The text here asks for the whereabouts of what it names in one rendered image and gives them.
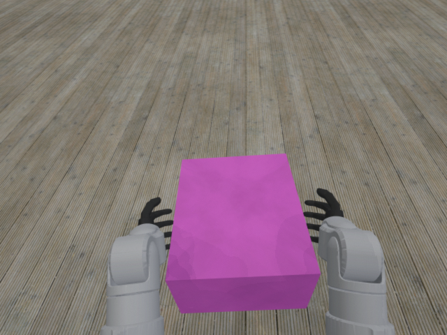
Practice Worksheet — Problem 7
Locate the right robot forearm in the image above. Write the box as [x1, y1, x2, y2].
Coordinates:
[318, 216, 395, 335]

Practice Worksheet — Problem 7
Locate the carton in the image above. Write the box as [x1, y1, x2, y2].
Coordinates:
[166, 154, 321, 313]

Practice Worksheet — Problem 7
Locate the right robot hand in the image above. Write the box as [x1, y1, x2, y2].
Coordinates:
[303, 188, 344, 243]

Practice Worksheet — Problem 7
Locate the left robot hand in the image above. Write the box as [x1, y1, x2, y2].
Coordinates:
[138, 197, 173, 250]

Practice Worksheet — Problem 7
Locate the left robot forearm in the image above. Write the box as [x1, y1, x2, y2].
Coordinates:
[100, 223, 167, 335]

